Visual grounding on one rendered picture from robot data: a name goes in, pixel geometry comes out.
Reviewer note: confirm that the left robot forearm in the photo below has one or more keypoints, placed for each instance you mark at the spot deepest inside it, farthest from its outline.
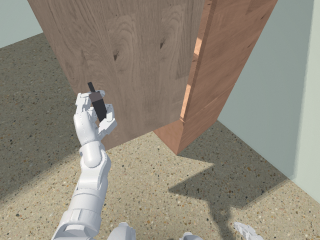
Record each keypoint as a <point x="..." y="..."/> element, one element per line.
<point x="83" y="217"/>

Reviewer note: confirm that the cupboard door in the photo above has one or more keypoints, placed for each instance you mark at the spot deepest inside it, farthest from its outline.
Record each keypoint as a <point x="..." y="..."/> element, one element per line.
<point x="139" y="52"/>

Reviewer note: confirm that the robot left thigh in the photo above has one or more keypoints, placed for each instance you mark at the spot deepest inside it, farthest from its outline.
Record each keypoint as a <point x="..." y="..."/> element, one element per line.
<point x="123" y="233"/>

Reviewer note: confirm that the right robot hand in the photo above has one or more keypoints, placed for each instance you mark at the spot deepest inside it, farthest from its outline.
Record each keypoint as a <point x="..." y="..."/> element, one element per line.
<point x="247" y="231"/>

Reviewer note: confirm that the right robot shin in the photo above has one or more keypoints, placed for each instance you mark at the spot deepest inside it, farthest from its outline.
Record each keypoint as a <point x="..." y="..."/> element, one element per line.
<point x="187" y="233"/>

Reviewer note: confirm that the left robot hand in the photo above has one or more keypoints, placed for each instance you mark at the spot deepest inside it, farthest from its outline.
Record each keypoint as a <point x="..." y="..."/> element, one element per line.
<point x="85" y="118"/>

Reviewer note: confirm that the handle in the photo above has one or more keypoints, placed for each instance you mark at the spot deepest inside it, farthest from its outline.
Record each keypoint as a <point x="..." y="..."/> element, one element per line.
<point x="97" y="102"/>

